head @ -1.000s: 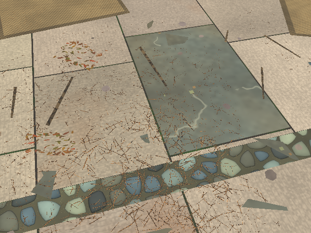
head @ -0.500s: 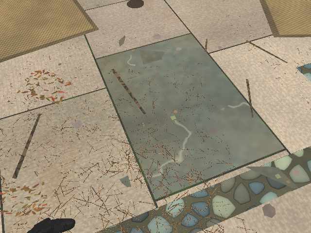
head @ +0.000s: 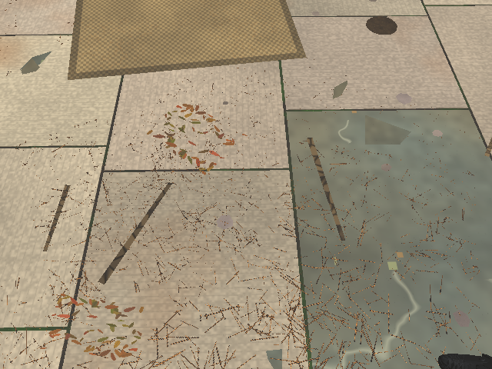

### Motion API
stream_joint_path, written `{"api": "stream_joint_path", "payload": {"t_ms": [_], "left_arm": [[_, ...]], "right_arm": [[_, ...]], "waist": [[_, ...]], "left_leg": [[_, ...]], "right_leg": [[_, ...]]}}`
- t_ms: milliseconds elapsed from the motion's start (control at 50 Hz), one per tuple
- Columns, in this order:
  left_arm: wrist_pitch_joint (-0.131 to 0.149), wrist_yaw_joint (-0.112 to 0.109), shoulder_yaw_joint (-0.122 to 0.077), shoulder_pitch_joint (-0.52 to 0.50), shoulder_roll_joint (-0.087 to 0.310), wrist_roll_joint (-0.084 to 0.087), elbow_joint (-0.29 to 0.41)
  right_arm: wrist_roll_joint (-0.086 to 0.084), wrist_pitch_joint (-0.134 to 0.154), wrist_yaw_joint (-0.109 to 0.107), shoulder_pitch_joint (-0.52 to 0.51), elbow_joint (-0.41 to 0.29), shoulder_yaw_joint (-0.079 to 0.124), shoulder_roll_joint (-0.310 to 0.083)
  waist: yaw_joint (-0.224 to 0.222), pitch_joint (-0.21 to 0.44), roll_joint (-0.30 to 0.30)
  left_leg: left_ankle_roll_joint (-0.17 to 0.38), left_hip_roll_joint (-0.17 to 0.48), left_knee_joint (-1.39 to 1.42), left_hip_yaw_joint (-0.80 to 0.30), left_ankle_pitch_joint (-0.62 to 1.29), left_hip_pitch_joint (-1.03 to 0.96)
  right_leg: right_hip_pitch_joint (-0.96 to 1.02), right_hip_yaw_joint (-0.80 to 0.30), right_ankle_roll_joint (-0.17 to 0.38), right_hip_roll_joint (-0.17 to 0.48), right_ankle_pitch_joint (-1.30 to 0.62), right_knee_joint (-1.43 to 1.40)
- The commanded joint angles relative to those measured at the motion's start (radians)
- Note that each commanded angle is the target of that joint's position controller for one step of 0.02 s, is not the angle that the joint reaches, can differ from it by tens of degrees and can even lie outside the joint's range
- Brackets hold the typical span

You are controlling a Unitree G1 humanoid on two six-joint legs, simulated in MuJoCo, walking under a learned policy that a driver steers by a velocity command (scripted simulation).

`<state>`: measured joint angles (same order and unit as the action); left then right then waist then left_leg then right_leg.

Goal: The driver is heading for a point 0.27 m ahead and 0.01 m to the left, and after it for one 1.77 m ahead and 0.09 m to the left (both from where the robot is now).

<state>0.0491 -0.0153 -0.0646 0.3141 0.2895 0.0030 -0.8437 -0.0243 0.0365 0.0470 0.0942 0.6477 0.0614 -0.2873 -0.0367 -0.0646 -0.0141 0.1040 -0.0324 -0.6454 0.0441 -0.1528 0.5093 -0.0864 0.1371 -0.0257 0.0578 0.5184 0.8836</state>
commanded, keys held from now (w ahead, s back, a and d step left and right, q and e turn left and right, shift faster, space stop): w+q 0.26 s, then w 0.64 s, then w+e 0.10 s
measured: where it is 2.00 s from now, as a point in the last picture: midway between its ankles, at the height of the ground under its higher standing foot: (242, 168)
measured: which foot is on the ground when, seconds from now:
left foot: down 0.00-0.46, up 0.48-0.92, down 0.94-1.00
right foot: up 0.00-0.42, down 0.44-0.96, up 0.98-1.00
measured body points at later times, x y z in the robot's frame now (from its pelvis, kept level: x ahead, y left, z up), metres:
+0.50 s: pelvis +0.29 -0.03 +0.01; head +0.31 -0.03 +0.46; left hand +0.42 +0.26 -0.07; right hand +0.40 -0.30 -0.11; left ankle +0.12 +0.07 -0.66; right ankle +0.39 -0.11 -0.71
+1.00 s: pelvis +0.54 +0.07 +0.01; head +0.57 +0.09 +0.46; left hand +0.45 +0.34 -0.12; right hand +0.83 -0.09 -0.05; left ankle +0.61 +0.20 -0.71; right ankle +0.41 -0.11 -0.67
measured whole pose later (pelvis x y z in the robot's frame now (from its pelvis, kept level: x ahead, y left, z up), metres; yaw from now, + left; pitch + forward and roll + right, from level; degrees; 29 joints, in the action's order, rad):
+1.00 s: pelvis +0.54 +0.07 +0.01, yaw +14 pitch +2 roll -1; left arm 0.05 0.00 -0.04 0.40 0.30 0.02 -0.89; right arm 0.00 0.09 0.03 0.04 0.64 0.04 -0.26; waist -0.08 -0.03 0.01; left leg 0.03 0.00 -0.55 0.03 -0.12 0.47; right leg -0.13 -0.05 0.02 0.00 0.50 0.79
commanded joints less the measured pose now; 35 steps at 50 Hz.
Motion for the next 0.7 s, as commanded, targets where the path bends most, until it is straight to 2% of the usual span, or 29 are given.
{"api": "stream_joint_path", "payload": {"t_ms": [20,40,60,80,100,140,180,240,280,320,380,400,420,440,460,480,500,520,540,560,580,600,660,700], "left_arm": [[0.087,0.025,-0.013,-0.106,0.141,0.04,0.166],[0.098,0.021,-0.007,-0.126,0.13,0.032,0.173],[0.099,0.014,-0.011,-0.129,0.13,0.006,0.163],[0.089,0.013,-0.019,-0.111,0.14,-0.007,0.159],[0.076,0.014,-0.021,-0.096,0.136,-0.012,0.159],[0.056,0.013,-0.014,-0.091,0.107,-0.02,0.159],[0.047,0.01,-0.004,-0.16,0.081,-0.022,0.181],[0.052,0.018,0.01,-0.278,0.054,-0.016,0.207],[0.059,0.027,0.01,-0.327,0.062,-0.003,0.218],[0.067,0.037,0.005,-0.347,0.08,0.002,0.223],[0.079,0.045,-0.008,-0.322,0.111,0.001,0.223],[0.082,0.044,-0.014,-0.277,0.117,-0.001,0.212],[0.086,0.038,-0.028,-0.194,0.14,-0.007,0.189],[0.09,0.033,-0.041,-0.058,0.182,-0.02,0.174],[0.08,0.033,-0.069,0.067,0.277,-0.029,0.138],[0.074,0.047,-0.057,0.106,0.212,0.003,0.112],[0.07,0.045,-0.037,0.052,0.147,0.013,0.12],[0.062,0.042,-0.026,-0.008,0.124,0.002,0.133],[0.056,0.042,-0.016,-0.047,0.101,-0.004,0.132],[0.057,0.04,-0.007,-0.067,0.084,-0.012,0.131],[0.058,0.039,-0.004,-0.074,0.077,-0.014,0.128],[0.061,0.038,-0.004,-0.068,0.079,-0.009,0.121],[0.063,0.031,-0.015,-0.039,0.122,0.002,0.096],[0.056,0.027,-0.018,-0.021,0.136,0.006,0.081]], "right_arm": [[0.011,0.02,-0.016,0.317,-0.003,0.065,-0.198],[0.006,0.026,-0.017,0.258,-0.007,0.058,-0.174],[0.007,0.026,-0.019,0.189,-0.019,0.049,-0.146],[0.018,0.027,-0.023,0.149,-0.038,0.039,-0.12],[0.023,0.027,-0.026,0.132,-0.046,0.038,-0.119],[0.016,0.031,-0.035,0.137,-0.039,0.043,-0.136],[0.012,0.03,-0.048,0.161,-0.026,0.051,-0.163],[0.005,0.019,-0.061,0.199,-0.009,0.053,-0.17],[0.003,0.015,-0.063,0.234,0.008,0.054,-0.173],[-0.001,0.014,-0.063,0.264,0.028,0.049,-0.158],[0.006,0.01,-0.063,0.273,0.045,0.047,-0.151],[0.007,0.007,-0.062,0.262,0.045,0.046,-0.148],[0.01,0.006,-0.06,0.259,0.042,0.038,-0.125],[0.021,0.008,-0.057,0.258,0.028,0.02,-0.082],[-0.001,0.019,-0.058,0.391,0.02,0.001,-0.027],[-0.008,0.027,-0.06,0.39,0.027,0.004,-0.077],[-0.014,0.028,-0.059,0.285,0.019,0.023,-0.147],[-0.004,0.028,-0.059,0.207,0.001,0.021,-0.146],[0.012,0.031,-0.056,0.161,-0.011,0.02,-0.133],[0.018,0.032,-0.053,0.16,-0.011,0.022,-0.119],[0.016,0.03,-0.05,0.175,-0.005,0.019,-0.1],[0.015,0.029,-0.048,0.186,0.001,0.016,-0.081],[0.022,0.03,-0.049,0.118,-0.022,0.003,-0.052],[0.023,0.036,-0.045,0.059,-0.033,-0.005,-0.036]], "waist": [[0.169,0.311,-0.091],[0.125,0.213,-0.021],[0.082,0.152,0.012],[0.047,0.132,-0.004],[0.027,0.124,-0.017],[0.015,0.107,-0.015],[0.032,0.077,-0.022],[0.081,0.062,-0.056],[0.105,0.065,-0.068],[0.116,0.064,-0.077],[0.094,0.056,-0.106],[0.066,0.062,-0.116],[0.024,0.108,-0.107],[-0.037,0.233,-0.041],[-0.016,0.371,0.232],[-0.033,0.352,0.287],[-0.049,0.202,0.168],[-0.035,0.126,0.097],[-0.016,0.061,0.072],[0.009,0.048,0.09],[0.022,0.051,0.112],[0.027,0.06,0.121],[0.016,0.046,0.096],[-0.003,0.043,0.086]], "left_leg": [[0.276,0.34,0.342,-0.735,-0.127,-0.852],[0.237,0.292,0.342,-0.605,-0.037,-0.704],[0.21,0.254,0.352,-0.516,0.072,-0.565],[0.201,0.225,0.374,-0.459,0.162,-0.471],[0.204,0.212,0.396,-0.441,0.204,-0.414],[0.21,0.194,0.415,-0.381,0.284,-0.328],[0.19,0.16,0.424,-0.328,0.28,-0.271],[0.133,0.106,0.407,-0.288,0.159,-0.228],[0.118,0.12,0.398,-0.312,0.09,-0.24],[0.11,0.152,0.359,-0.35,0.05,-0.302],[0.091,0.2,0.287,-0.413,0.084,-0.393],[0.078,0.195,0.249,-0.414,0.138,-0.401],[0.056,0.15,0.153,-0.389,0.242,-0.396],[0.022,0.096,-0.08,-0.33,0.187,-0.316],[-0.065,-0.055,-0.436,-0.2,-0.125,0.021],[-0.078,-0.05,-0.582,-0.226,-0.426,0.206],[-0.071,0.002,-0.642,-0.242,-0.354,0.277],[-0.069,0.045,-0.626,-0.194,-0.279,0.267],[-0.071,0.077,-0.564,-0.169,-0.222,0.254],[-0.072,0.111,-0.507,-0.163,-0.176,0.207],[-0.078,0.122,-0.472,-0.15,-0.151,0.164],[-0.084,0.125,-0.445,-0.134,-0.139,0.147],[-0.109,0.139,-0.293,-0.108,-0.047,0.176],[-0.116,0.135,-0.162,-0.094,0.061,0.159]], "right_leg": [[-0.742,-0.242,0.029,-0.042,-0.008,0.512],[-0.717,-0.233,0.041,0.002,-0.097,0.42],[-0.658,-0.227,0.034,0.032,-0.143,0.33],[-0.585,-0.232,0.027,0.051,-0.178,0.285],[-0.544,-0.229,0.013,0.053,-0.195,0.252],[-0.516,-0.204,-0.021,0.048,-0.227,0.169],[-0.515,-0.189,-0.047,0.031,-0.332,0.033],[-0.442,-0.183,-0.054,-0.018,-0.543,-0.21],[-0.399,-0.183,-0.051,-0.041,-0.615,-0.293],[-0.396,-0.202,-0.033,-0.035,-0.616,-0.343],[-0.373,-0.203,0.016,-0.033,-0.506,-0.383],[-0.315,-0.182,0.038,-0.041,-0.479,-0.412],[-0.19,-0.169,0.068,-0.047,-0.47,-0.439],[0.032,-0.284,0.13,0.073,-0.473,-0.415],[0.383,-0.691,0.3,0.276,-0.305,-0.467],[0.414,-0.939,0.331,0.334,-0.035,-0.594],[0.298,-0.832,0.287,0.306,0.05,-0.614],[0.18,-0.702,0.255,0.264,-0.025,-0.623],[0.074,-0.611,0.251,0.222,-0.126,-0.65],[0.011,-0.547,0.239,0.19,-0.215,-0.671],[-0.024,-0.499,0.234,0.163,-0.279,-0.69],[-0.038,-0.46,0.241,0.151,-0.34,-0.703],[-0.04,-0.376,0.261,0.151,-0.483,-0.738],[-0.032,-0.317,0.247,0.133,-0.532,-0.746]]}}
